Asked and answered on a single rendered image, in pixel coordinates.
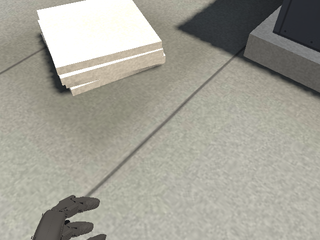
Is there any robot left hand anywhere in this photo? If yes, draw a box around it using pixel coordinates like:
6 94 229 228
31 195 107 240

